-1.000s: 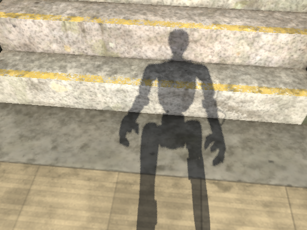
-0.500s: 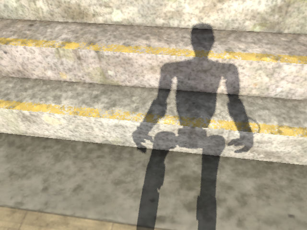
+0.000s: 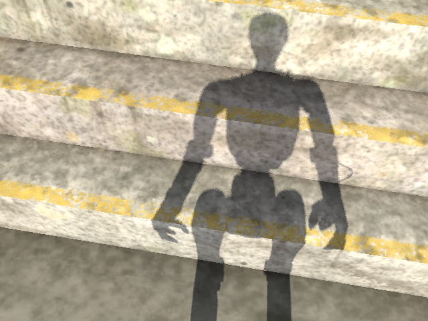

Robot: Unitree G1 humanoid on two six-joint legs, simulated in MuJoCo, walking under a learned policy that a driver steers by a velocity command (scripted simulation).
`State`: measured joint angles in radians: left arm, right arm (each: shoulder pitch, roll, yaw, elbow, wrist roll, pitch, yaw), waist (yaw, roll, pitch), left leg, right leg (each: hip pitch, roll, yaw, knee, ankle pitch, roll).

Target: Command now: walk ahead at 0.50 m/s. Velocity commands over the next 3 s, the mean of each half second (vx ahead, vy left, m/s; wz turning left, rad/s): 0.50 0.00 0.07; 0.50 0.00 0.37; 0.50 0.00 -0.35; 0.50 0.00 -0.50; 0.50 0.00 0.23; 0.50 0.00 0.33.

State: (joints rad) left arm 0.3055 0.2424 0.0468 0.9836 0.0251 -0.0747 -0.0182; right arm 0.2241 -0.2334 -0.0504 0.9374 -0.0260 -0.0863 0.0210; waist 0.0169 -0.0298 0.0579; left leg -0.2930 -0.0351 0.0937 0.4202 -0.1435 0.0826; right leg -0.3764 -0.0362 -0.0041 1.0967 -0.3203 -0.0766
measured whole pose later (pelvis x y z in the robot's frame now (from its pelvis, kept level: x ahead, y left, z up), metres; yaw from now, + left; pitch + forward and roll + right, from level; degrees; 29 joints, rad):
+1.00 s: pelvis +0.39 +0.01 -0.01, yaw +15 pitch +0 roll +0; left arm 0.25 0.20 0.02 0.96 0.02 -0.05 0.02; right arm 0.13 -0.20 -0.03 0.94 -0.03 -0.06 0.00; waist 0.02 -0.04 0.01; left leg -0.29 -0.06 0.10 0.51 -0.23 0.10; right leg -0.44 -0.07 -0.09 1.23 -0.43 0.00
